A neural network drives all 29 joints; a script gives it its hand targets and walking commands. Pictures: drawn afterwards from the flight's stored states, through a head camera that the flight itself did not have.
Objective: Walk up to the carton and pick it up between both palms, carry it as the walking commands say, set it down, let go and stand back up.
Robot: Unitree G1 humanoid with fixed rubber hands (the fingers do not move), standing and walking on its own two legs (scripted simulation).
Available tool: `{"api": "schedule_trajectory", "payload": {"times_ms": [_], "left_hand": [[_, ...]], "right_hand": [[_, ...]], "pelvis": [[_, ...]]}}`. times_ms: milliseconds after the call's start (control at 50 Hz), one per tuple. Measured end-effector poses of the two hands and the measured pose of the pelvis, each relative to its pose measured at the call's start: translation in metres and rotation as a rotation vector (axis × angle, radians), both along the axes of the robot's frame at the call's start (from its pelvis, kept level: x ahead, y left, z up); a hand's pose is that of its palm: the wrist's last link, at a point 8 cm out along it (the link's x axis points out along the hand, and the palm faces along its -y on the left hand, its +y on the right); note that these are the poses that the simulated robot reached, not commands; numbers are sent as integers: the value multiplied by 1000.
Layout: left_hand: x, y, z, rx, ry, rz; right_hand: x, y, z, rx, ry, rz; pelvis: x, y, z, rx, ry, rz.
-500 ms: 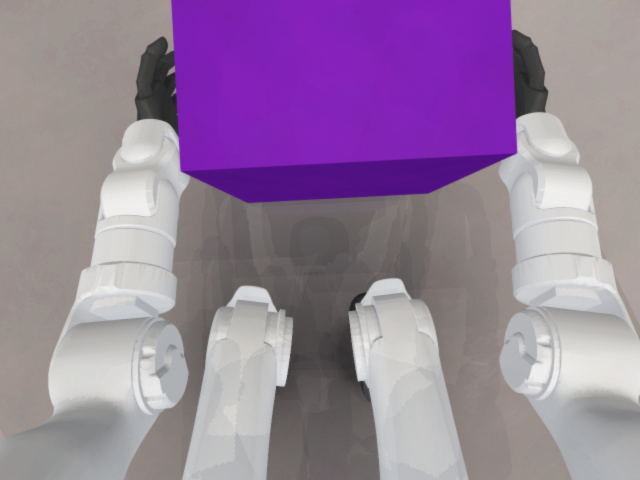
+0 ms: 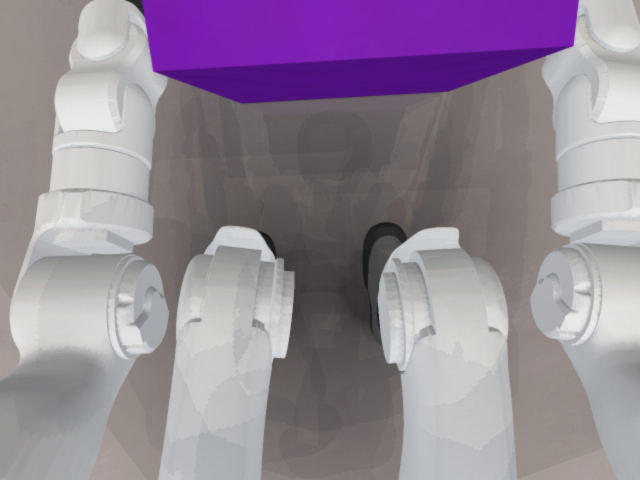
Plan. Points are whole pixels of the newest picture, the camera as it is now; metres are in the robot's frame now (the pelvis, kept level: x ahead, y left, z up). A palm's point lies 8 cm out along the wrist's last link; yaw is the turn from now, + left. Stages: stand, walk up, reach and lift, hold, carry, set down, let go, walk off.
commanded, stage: set down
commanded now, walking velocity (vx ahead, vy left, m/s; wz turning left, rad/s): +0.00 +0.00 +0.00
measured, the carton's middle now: out of the picture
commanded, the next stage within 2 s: none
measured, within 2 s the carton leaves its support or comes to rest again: rests again in 1.48 s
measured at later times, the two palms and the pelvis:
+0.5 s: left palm out of the picture +0.53 +0.14 -0.16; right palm out of the picture +0.53 -0.24 -0.14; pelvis +0.02 +0.01 -0.01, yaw -1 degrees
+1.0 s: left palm (134, 9) +0.53 +0.16 -0.17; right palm (578, 3) +0.52 -0.23 -0.17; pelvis +0.02 +0.00 -0.02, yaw +1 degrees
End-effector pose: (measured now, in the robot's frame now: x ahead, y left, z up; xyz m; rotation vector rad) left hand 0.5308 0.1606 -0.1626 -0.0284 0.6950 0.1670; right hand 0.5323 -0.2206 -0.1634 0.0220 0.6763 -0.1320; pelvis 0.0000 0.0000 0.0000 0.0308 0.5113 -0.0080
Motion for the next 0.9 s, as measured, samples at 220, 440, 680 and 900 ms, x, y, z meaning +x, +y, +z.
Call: {"api": "schedule_trajectory", "payload": {"times_ms": [220,440,680,900], "left_hand": [[-2,-6,14,11,-5,-26],[-2,-24,1,3,108,-68],[-5,-1,-3,2,67,12],[0,-6,0,5,44,-14]], "right_hand": [[-9,-6,13,-18,-6,-2],[-11,-24,18,-78,115,8],[2,-2,2,-21,89,28],[-12,-6,-7,-22,67,8]], "pelvis": [[-7,9,-8,-5,-56,3],[12,9,-14,-16,105,-8],[26,1,-14,8,189,8],[22,3,-21,0,150,15]]}}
